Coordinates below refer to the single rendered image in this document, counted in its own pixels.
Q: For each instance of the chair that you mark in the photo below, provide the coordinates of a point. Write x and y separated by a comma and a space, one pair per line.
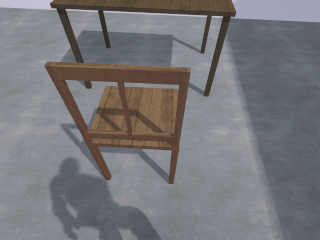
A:
128, 117

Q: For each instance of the table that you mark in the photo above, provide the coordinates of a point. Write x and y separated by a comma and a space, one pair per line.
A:
209, 8

